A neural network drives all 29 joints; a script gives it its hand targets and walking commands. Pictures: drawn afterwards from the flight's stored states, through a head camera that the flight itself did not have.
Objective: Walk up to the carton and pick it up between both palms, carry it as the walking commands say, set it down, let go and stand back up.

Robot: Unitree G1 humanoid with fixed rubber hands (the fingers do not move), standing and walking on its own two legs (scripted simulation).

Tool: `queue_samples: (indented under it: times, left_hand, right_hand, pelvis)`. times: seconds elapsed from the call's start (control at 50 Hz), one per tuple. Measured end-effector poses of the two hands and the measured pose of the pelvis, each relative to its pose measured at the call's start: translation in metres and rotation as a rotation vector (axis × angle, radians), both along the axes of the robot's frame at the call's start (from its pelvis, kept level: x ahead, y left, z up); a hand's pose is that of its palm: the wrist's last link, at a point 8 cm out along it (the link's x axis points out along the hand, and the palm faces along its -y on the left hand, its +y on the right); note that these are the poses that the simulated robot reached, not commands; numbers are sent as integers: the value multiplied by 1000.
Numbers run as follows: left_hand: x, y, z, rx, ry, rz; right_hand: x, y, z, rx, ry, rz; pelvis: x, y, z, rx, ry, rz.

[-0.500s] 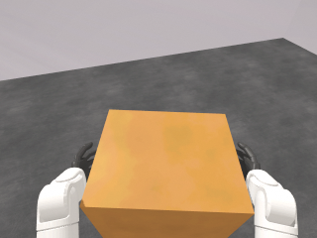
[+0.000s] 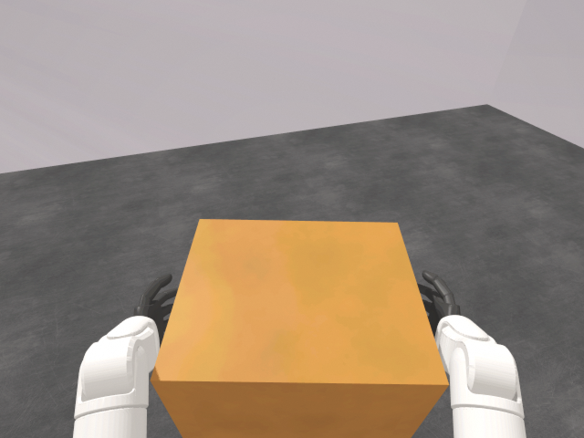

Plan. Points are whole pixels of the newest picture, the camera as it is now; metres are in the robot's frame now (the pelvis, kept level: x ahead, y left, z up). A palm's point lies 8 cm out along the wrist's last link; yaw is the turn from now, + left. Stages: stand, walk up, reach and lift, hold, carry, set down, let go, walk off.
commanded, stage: carry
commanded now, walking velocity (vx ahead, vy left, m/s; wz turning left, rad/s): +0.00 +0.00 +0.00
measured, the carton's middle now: (296, 344) +0.28 +0.00 +0.00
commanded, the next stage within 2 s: none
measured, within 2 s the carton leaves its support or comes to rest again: neither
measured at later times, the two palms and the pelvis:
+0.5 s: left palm (104, 423) +0.13 +0.20 +0.08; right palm (481, 423) +0.14 -0.19 +0.09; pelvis -0.12 +0.01 +0.02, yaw +0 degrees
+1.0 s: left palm out of the picture +0.10 +0.19 +0.06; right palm out of the picture +0.11 -0.20 +0.08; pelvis -0.16 +0.00 +0.02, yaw +1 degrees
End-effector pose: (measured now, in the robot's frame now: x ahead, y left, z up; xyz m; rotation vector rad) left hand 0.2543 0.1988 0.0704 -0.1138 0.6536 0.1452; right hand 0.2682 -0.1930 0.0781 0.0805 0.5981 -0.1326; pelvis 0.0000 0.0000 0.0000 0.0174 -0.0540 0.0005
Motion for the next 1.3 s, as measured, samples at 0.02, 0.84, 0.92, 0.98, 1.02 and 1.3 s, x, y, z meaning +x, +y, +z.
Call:
queue_samples:
  times: [0.02,0.84,0.92,0.98,1.02,1.3]
  left_hand:
    - [-4,-3,1,11,2,-4]
    - [-148,-10,5,20,55,-18]
    - [-158,-7,-9,-17,70,-18]
    - [-157,-7,-8,-17,59,-20]
    - [-153,-8,-6,-7,47,-20]
    - [-162,-12,1,62,20,-35]
  right_hand:
    - [-5,-3,-3,10,3,-3]
    - [-154,-10,1,-12,62,2]
    - [-163,-7,2,-52,78,5]
    - [-164,-7,3,-57,68,6]
    - [-160,-8,1,-53,56,9]
    - [-172,-12,-14,-8,30,11]
  pelvis:
    - [-6,-2,0,-2,15,-5]
    - [-152,-5,24,-6,-5,5]
    - [-162,-4,24,-16,-2,9]
    - [-163,-4,25,-17,2,10]
    - [-161,-5,25,-14,34,9]
    - [-178,-7,26,-14,55,5]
